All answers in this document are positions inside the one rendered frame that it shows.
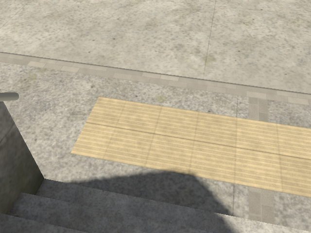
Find stairs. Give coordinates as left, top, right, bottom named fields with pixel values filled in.
left=0, top=179, right=311, bottom=233

